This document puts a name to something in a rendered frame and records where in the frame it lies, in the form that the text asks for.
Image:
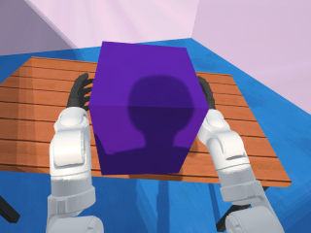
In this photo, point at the robot right forearm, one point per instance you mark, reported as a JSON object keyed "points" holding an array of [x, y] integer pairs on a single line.
{"points": [[238, 182]]}

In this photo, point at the table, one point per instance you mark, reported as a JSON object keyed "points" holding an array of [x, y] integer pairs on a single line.
{"points": [[34, 95]]}

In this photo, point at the robot right hand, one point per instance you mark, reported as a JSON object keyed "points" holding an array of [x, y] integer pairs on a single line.
{"points": [[207, 93]]}

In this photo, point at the right robot upper arm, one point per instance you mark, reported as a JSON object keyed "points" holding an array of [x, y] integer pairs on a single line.
{"points": [[252, 220]]}

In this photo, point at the robot left forearm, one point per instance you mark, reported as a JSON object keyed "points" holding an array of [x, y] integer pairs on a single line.
{"points": [[70, 164]]}

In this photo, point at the carton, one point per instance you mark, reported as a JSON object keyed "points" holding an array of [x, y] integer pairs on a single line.
{"points": [[146, 107]]}

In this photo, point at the robot left hand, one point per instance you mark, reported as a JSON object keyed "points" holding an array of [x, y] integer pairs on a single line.
{"points": [[76, 97]]}

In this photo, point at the left robot upper arm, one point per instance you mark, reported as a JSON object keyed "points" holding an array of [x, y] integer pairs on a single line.
{"points": [[78, 224]]}

